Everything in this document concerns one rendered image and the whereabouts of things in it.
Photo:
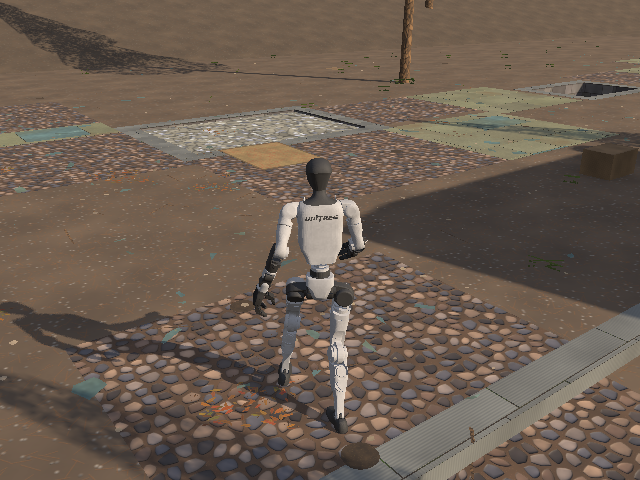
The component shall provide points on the robot left hand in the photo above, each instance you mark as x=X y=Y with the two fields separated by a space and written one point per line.
x=257 y=301

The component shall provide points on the robot right shin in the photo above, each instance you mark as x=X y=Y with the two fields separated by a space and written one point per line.
x=338 y=381

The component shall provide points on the robot right hand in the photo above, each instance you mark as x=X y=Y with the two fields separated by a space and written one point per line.
x=346 y=250

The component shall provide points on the right robot foot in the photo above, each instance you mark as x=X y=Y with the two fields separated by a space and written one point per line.
x=340 y=424

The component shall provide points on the left robot upper arm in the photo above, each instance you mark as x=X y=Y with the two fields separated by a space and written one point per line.
x=284 y=226

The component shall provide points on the left robot forearm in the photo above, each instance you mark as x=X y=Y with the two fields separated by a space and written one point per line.
x=269 y=272

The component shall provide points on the right robot upper arm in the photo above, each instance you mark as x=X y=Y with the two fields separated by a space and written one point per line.
x=351 y=211

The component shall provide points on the right robot forearm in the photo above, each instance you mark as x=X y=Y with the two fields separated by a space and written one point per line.
x=357 y=251

